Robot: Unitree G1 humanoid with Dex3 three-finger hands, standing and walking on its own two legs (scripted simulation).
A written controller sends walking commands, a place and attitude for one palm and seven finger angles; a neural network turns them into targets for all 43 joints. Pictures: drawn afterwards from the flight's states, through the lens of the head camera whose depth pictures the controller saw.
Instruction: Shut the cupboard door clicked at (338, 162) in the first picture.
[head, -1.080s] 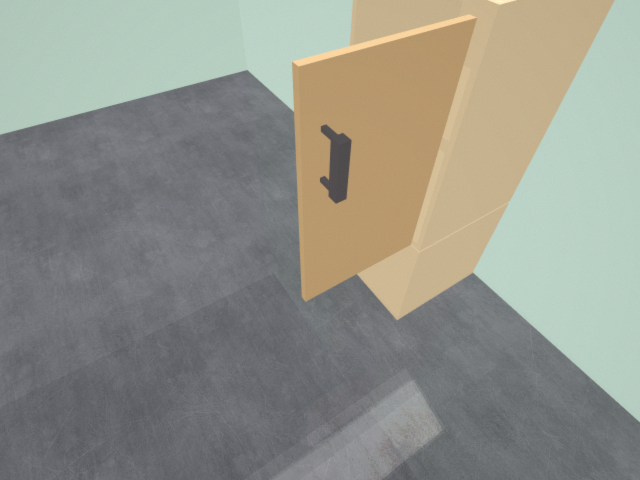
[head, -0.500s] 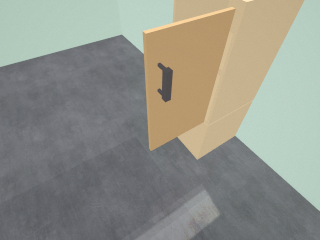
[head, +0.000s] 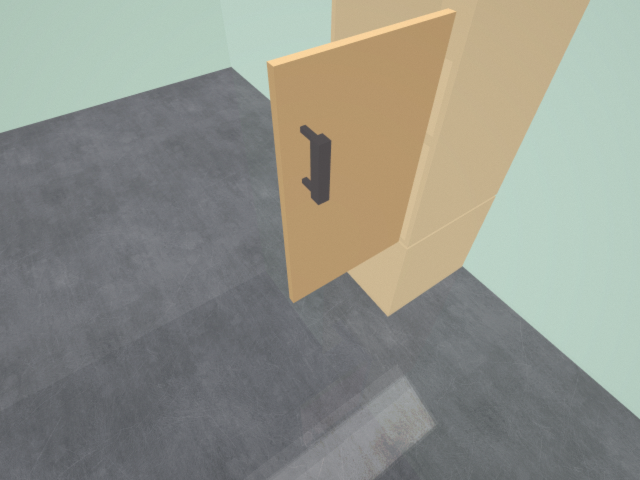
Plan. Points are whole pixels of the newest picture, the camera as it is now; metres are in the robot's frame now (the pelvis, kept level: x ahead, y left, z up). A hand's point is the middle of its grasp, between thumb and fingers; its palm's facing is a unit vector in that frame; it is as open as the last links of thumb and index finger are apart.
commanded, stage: walk to a spot facing it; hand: left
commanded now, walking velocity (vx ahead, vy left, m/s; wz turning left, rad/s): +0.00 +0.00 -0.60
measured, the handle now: (313, 164) +0.57 +0.05 +0.07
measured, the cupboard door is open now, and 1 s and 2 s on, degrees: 90 90 90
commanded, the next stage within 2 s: none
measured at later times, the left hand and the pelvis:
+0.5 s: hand out of the picture +0.06 +0.17 -0.18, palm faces -0.17 -0.95 -0.28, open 7.4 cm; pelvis -0.03 -0.02 -0.01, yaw -14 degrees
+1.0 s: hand (236, 459) +0.18 +0.14 -0.17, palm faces -0.47 -0.85 -0.25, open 7.4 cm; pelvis -0.02 +0.00 -0.01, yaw -32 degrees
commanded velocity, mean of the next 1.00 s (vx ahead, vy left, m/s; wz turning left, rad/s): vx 0.00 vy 0.00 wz -0.60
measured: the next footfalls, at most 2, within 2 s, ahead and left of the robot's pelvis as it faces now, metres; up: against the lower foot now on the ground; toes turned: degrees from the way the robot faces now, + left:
left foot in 0.76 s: +0.07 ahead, +0.12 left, +0.00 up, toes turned -24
right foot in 1.06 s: -0.05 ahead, -0.15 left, +0.00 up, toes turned -37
